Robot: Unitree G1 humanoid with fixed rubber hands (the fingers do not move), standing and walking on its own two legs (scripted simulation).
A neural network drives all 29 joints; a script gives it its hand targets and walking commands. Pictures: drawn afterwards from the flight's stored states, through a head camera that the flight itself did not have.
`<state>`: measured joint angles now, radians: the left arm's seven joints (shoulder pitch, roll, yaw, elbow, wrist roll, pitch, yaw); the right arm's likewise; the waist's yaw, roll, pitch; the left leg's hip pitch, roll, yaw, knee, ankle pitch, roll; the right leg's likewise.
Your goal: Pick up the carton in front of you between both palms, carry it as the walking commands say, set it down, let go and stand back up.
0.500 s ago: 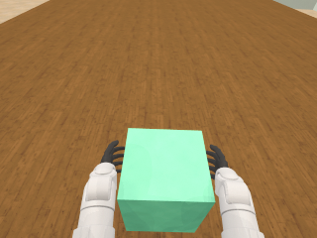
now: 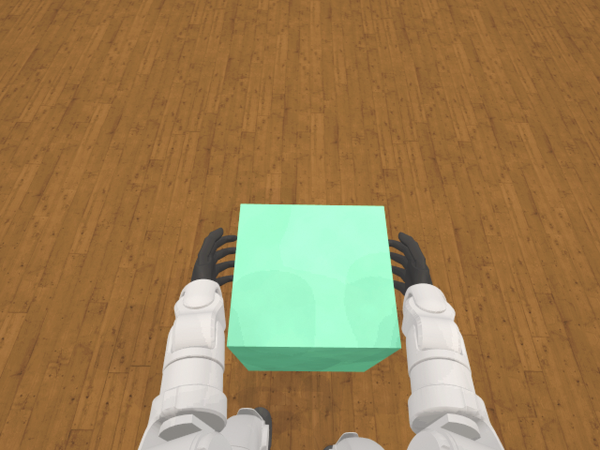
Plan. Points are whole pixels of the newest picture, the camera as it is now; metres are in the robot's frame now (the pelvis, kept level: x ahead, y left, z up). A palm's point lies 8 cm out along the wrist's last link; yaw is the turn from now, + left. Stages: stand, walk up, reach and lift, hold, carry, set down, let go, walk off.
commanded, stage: set down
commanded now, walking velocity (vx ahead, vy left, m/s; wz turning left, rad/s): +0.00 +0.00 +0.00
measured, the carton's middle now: (309, 297) +0.35 +0.01 -0.11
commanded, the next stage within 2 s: none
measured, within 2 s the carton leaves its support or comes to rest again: neither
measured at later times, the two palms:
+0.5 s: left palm (218, 300) +0.37 +0.17 -0.21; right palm (375, 295) +0.39 -0.12 -0.20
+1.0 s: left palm (225, 310) +0.40 +0.18 -0.37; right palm (353, 300) +0.44 -0.11 -0.36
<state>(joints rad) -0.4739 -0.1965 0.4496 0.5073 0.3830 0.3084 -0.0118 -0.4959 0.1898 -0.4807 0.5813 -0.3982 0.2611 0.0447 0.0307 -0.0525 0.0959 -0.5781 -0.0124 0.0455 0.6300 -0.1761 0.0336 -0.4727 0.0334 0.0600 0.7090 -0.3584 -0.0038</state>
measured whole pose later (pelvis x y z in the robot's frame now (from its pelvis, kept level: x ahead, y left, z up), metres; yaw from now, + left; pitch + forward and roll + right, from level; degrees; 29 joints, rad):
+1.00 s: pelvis -0.06 -0.01 -0.26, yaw -2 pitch +47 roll -2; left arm -0.93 0.00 0.46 0.61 0.16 0.22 0.07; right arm -1.02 -0.02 -0.35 0.76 -0.14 0.20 -0.08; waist 0.06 -0.06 -0.13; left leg -2.14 0.03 0.00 1.70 -0.38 0.02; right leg -2.00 0.09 -0.01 1.83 -0.64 -0.01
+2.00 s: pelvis -0.08 -0.02 -0.38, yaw -3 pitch +43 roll +1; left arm -1.33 0.24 0.46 1.04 0.05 0.16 0.02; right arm -1.37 -0.16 -0.18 1.05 -0.08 0.17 -0.13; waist 0.14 -0.01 0.16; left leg -2.41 0.02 -0.01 2.05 -0.39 -0.01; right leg -2.29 0.14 -0.02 2.21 -0.67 -0.01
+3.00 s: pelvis -0.08 -0.01 -0.37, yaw -2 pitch +39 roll +0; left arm -1.22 0.33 0.26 0.99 -0.24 0.01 0.09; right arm -1.36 -0.36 0.01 0.95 0.16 0.10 -0.10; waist 0.11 -0.01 0.27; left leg -2.34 0.01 0.02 2.05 -0.39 0.01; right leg -2.21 0.12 0.01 2.21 -0.68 0.02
